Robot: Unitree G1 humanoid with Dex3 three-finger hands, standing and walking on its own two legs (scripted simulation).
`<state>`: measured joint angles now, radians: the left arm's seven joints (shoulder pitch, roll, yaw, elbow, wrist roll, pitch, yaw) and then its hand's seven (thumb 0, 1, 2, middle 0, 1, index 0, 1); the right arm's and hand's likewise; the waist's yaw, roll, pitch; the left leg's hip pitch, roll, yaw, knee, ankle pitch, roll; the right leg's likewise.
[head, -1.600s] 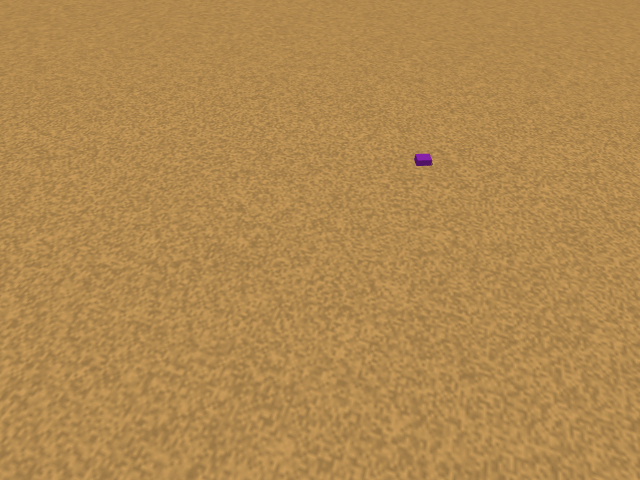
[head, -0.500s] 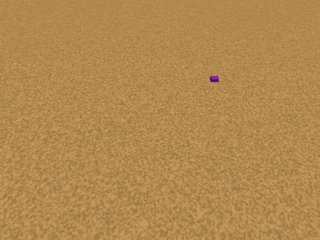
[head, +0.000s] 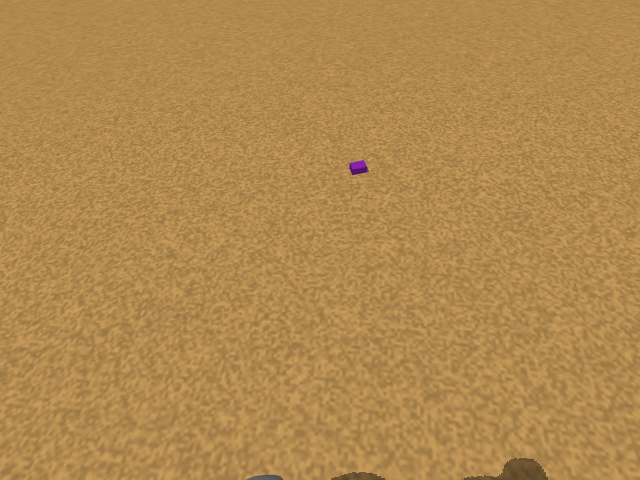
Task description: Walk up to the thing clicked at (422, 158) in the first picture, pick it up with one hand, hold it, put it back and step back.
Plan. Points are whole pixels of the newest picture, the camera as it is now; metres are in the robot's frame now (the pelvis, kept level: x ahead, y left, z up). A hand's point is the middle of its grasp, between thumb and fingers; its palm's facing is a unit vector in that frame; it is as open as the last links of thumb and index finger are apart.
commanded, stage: walk up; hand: left
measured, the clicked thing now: (358, 167) +1.60 -0.05 -0.74
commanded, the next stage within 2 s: none
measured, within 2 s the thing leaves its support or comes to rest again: neither
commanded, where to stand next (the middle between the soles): +1.19 -0.18 m, yaw -12 degrees
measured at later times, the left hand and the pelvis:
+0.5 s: hand (200, 310) +0.40 +0.26 -0.12, palm faces -0.24 -0.91 -0.34, open 7.4 cm; pelvis +0.25 +0.00 +0.01, yaw -9 degrees
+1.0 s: hand (247, 235) +0.59 +0.21 -0.13, palm faces -0.20 -0.91 -0.36, open 7.4 cm; pelvis +0.50 -0.06 +0.01, yaw -12 degrees
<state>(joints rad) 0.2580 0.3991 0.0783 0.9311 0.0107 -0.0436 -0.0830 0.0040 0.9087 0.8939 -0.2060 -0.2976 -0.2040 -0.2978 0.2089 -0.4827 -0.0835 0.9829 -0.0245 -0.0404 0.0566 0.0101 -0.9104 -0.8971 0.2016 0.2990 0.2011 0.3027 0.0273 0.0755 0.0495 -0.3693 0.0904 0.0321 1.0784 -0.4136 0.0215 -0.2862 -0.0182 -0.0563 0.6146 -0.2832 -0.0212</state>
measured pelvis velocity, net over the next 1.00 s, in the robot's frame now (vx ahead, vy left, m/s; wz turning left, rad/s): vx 0.50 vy -0.06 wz -0.21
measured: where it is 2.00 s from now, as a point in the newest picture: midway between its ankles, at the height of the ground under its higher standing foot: (380, 282)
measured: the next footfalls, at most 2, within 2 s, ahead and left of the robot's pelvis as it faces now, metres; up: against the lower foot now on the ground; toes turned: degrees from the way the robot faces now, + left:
left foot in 0.24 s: +0.28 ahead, +0.14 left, +0.00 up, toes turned +2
right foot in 0.64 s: +0.47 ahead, -0.18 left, +0.00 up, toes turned -15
